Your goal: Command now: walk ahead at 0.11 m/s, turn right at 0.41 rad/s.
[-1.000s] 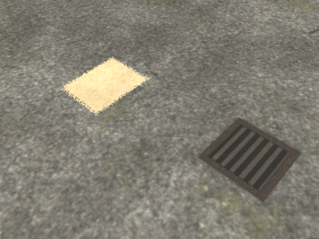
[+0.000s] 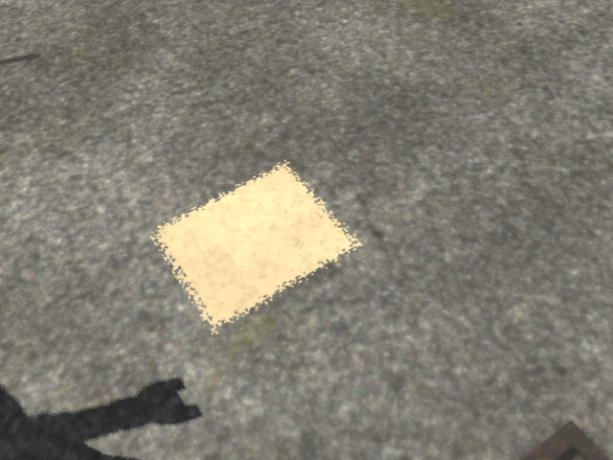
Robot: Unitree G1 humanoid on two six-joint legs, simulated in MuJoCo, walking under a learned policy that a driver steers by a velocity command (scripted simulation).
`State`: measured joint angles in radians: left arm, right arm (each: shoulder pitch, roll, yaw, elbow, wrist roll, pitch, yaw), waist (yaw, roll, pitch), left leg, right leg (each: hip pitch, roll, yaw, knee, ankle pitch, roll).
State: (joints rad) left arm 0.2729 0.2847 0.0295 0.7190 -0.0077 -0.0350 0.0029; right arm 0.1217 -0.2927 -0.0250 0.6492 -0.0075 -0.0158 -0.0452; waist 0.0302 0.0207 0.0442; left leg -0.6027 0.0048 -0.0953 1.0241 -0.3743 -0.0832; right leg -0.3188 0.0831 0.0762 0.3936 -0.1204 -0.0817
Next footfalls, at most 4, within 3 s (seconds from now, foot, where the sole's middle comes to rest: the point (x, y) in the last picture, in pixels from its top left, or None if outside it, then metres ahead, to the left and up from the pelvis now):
0.30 left None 0.15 0.14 -0.78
0.74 right None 0.04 -0.10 -0.78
1.06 left None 0.11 0.14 -0.78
2.10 left None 0.42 0.01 -0.78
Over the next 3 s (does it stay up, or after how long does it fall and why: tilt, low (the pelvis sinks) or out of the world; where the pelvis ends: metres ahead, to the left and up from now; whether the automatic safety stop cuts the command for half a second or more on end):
stays up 0.32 -0.05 -0.01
